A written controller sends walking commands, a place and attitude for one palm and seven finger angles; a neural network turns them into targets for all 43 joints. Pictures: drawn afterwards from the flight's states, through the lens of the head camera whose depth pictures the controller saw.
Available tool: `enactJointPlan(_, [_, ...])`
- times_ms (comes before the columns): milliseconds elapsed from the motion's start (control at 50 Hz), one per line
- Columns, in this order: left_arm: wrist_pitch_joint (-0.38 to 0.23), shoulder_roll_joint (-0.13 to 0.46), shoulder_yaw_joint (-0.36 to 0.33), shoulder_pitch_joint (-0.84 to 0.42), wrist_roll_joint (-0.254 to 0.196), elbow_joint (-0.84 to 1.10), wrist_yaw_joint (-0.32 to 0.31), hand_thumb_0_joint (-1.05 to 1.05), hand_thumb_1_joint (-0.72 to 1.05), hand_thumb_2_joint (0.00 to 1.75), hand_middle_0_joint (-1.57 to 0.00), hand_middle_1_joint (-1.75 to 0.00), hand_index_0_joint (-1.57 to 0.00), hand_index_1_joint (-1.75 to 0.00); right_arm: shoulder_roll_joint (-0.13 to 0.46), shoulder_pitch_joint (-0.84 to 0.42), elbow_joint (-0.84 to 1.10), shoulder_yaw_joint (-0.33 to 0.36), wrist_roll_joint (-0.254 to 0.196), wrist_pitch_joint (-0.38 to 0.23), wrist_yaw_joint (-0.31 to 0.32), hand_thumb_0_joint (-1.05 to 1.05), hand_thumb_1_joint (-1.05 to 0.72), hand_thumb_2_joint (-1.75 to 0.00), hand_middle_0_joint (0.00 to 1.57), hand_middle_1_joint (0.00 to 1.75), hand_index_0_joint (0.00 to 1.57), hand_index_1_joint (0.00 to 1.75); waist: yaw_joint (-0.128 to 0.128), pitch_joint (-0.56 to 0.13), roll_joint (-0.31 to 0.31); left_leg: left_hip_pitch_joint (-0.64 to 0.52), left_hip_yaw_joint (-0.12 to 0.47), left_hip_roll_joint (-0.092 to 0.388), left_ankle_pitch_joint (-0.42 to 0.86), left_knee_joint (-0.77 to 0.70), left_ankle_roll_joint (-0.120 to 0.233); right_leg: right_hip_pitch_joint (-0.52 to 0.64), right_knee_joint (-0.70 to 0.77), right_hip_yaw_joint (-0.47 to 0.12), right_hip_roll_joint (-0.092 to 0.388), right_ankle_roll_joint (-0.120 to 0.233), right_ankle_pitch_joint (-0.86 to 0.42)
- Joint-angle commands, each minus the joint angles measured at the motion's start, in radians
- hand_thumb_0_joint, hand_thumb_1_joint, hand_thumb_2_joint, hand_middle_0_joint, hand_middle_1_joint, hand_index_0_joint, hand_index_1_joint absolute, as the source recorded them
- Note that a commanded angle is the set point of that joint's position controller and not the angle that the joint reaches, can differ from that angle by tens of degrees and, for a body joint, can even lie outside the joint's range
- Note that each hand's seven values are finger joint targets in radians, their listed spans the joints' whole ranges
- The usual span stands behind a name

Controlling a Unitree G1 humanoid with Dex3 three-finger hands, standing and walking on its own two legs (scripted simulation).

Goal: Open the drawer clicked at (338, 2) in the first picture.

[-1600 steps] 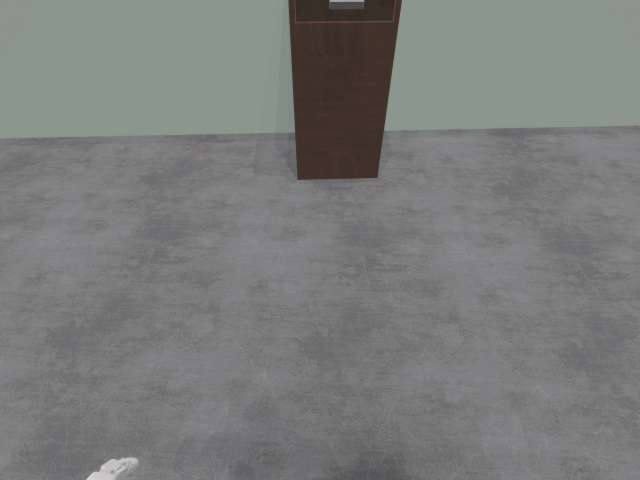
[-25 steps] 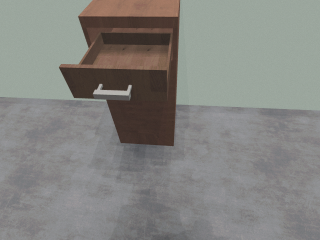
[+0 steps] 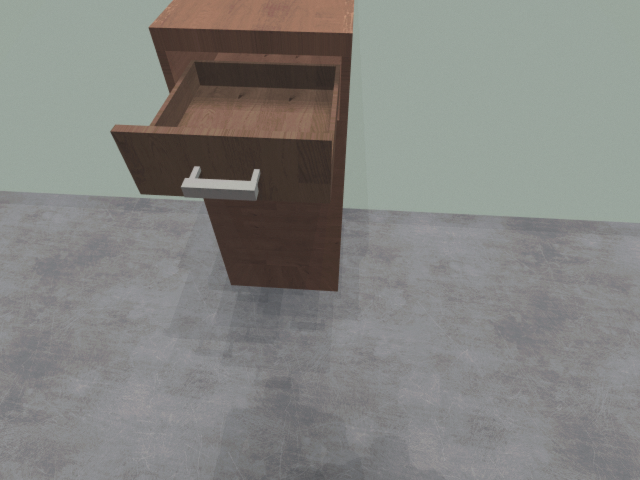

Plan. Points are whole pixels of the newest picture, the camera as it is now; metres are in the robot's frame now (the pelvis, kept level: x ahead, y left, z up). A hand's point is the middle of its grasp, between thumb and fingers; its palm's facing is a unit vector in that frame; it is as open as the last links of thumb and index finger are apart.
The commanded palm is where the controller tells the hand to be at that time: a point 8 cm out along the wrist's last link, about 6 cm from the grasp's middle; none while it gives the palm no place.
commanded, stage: look to check the result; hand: left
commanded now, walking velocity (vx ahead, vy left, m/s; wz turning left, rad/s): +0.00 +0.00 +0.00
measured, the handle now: (223, 181) +0.56 +0.20 +0.04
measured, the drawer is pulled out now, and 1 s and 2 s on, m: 0.29 0.29 0.29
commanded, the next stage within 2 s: stand and wait in 0.52 s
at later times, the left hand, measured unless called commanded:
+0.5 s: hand out of the picture +0.00 +0.16 -0.17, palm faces +0.04 -0.98 -0.17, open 7.4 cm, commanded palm none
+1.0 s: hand out of the picture +0.02 +0.16 -0.17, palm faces +0.03 -0.98 -0.18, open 7.4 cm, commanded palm none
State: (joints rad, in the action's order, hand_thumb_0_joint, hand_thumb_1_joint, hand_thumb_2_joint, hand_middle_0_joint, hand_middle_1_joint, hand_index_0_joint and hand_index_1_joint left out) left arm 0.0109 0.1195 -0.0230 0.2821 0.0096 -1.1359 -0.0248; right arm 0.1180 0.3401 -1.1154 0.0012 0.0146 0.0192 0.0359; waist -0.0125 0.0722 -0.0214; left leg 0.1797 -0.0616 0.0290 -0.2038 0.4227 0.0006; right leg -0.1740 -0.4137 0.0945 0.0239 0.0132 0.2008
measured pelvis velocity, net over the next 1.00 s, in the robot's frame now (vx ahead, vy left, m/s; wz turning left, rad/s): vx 0.02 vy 0.00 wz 0.00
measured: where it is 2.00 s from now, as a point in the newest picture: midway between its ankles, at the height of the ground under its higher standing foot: outside the picture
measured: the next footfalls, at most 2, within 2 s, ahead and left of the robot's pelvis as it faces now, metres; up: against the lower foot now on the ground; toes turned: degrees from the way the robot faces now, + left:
none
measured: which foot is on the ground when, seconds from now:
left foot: down 0.00-1.00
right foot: down 0.00-1.00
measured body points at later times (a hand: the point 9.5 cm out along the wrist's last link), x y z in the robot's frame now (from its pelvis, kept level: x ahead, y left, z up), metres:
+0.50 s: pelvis +0.01 +0.00 +0.00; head +0.03 -0.01 +0.45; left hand +0.00 +0.21 -0.16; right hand -0.01 -0.20 -0.17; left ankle +0.02 +0.12 -0.74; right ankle +0.02 -0.11 -0.74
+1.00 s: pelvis +0.02 +0.00 +0.00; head +0.05 -0.01 +0.45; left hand +0.02 +0.21 -0.16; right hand +0.00 -0.21 -0.16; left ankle +0.02 +0.12 -0.74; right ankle +0.02 -0.11 -0.74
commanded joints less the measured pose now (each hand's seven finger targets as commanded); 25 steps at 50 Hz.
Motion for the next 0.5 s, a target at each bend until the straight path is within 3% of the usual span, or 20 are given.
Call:
enactJointPlan(0, [-0.012, 0.098, -0.016, 0.072, 0.000, 0.018, -0.012, 0.00, 0.90, 0.90, -0.20, -0.30, -0.20, -0.30, 0.069, 0.079, 0.020, 0.018, 0.001, -0.013, 0.005, 0.00, -0.90, -0.90, 0.20, 0.30, 0.20, 0.30, 0.005, 0.041, 0.005, 0.034, 0.087, 0.073, -0.014, -0.101, 0.027, -0.037, 0.103, -0.096, 0.077, 0.030, 0.053])
enactJointPlan(480, [-0.021, 0.098, -0.013, 0.076, 0.000, 0.015, -0.015, 0.00, 0.90, 0.90, -0.20, -0.30, -0.20, -0.30, 0.073, 0.047, 0.013, 0.021, -0.003, -0.016, 0.006, 0.00, -0.90, -0.90, 0.20, 0.30, 0.20, 0.30, 0.004, 0.021, 0.015, -0.019, 0.076, 0.077, 0.069, -0.088, 0.024, -0.024, 0.105, -0.099, 0.078, 0.027, -0.030])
